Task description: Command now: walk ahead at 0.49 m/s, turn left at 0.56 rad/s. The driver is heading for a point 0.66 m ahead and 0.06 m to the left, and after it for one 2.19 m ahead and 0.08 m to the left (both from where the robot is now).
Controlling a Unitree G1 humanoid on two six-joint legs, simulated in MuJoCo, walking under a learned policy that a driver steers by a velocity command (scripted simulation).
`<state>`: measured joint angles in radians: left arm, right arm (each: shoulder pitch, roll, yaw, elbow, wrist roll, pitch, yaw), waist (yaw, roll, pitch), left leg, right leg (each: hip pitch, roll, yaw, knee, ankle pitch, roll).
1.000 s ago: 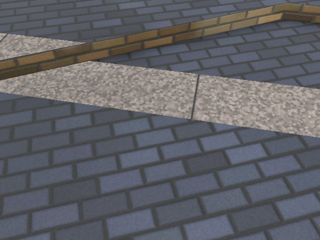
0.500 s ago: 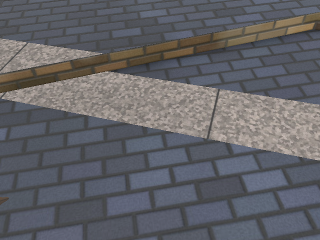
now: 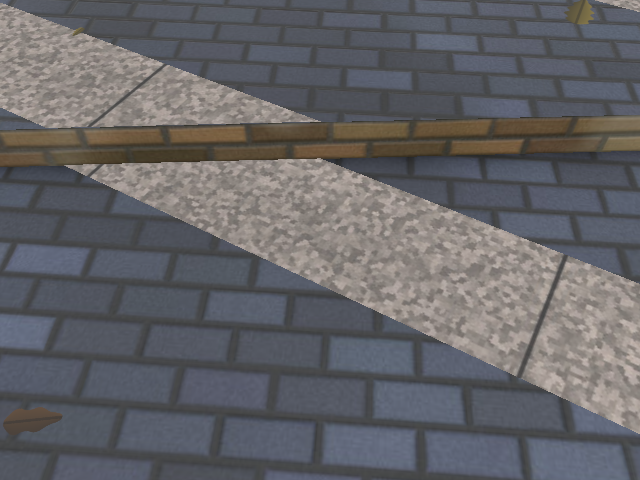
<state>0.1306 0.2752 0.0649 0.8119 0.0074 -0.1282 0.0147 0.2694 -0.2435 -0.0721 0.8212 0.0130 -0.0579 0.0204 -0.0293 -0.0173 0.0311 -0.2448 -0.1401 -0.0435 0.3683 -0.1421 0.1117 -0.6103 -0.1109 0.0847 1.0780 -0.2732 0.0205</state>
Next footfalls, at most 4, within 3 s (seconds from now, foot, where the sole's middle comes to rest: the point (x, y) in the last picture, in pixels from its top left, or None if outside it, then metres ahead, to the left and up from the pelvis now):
0.26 right None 0.34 -0.14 -0.78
0.78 left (228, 461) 0.52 0.20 -0.78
1.28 right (299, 367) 0.72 0.05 -0.78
1.74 left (199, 396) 0.66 0.27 -0.78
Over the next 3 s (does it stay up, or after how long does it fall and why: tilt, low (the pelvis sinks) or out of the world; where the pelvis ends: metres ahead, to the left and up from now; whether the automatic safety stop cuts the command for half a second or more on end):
stays up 0.62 0.13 -0.01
